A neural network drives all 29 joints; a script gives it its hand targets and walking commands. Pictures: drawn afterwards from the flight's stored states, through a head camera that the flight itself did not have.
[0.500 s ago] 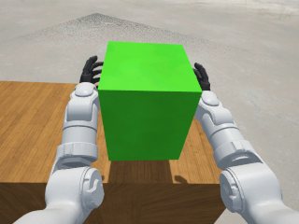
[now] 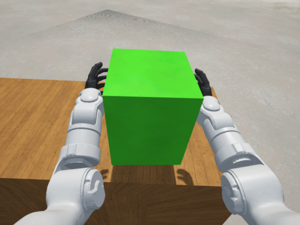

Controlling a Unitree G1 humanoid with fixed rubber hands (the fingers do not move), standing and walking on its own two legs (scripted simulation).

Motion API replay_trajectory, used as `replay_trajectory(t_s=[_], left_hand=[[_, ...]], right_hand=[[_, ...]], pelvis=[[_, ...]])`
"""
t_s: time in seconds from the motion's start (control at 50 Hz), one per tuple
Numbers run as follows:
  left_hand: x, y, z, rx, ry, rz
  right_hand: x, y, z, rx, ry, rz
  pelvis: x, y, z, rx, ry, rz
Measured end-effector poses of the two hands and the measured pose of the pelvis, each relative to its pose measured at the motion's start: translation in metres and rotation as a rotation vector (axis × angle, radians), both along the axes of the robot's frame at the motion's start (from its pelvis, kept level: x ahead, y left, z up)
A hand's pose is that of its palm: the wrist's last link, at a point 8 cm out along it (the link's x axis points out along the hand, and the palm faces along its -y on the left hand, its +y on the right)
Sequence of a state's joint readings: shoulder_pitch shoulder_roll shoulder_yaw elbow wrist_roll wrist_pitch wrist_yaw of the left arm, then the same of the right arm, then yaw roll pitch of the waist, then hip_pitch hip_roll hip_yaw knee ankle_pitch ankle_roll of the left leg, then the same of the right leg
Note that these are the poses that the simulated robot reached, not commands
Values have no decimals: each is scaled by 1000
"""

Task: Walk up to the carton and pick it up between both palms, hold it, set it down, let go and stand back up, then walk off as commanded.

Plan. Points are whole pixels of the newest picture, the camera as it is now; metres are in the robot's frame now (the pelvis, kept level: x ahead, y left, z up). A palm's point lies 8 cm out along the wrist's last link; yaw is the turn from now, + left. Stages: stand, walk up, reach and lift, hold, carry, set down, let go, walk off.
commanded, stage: set down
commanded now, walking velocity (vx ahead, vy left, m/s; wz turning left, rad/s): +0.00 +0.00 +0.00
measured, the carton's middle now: (148, 108) +0.42 +0.04 +0.14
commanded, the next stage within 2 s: none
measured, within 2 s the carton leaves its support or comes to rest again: rests again in 1.50 s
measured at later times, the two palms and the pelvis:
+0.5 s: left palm (95, 98) +0.41 +0.18 +0.17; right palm (199, 102) +0.43 -0.11 +0.16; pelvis +0.01 +0.00 +0.00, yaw +0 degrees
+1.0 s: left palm (96, 105) +0.41 +0.18 +0.15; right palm (197, 107) +0.43 -0.11 +0.14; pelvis +0.02 +0.00 +0.00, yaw +0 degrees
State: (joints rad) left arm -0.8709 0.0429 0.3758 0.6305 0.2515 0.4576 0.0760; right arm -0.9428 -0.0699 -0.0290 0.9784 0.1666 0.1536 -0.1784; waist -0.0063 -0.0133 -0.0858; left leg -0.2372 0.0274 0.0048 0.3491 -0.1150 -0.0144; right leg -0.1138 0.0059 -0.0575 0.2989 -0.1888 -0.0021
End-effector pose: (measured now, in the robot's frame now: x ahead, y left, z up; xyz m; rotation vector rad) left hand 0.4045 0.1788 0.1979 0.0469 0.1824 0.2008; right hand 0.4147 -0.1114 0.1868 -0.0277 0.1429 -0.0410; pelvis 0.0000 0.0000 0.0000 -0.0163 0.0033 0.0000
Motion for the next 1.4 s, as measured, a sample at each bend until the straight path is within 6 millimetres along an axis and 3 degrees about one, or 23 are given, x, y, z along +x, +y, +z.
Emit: replay_trajectory(t_s=[0.66, 1.4], left_hand=[[10, 2, -33, 23, 48, 29], [6, 4, -69, 40, 75, 23]], right_hand=[[19, 3, -30, -37, 46, 37], [14, 4, -65, -52, 72, 40]], pelvis=[[13, -4, 0, 5, 20, 0], [15, -4, 0, 5, 24, 0]])
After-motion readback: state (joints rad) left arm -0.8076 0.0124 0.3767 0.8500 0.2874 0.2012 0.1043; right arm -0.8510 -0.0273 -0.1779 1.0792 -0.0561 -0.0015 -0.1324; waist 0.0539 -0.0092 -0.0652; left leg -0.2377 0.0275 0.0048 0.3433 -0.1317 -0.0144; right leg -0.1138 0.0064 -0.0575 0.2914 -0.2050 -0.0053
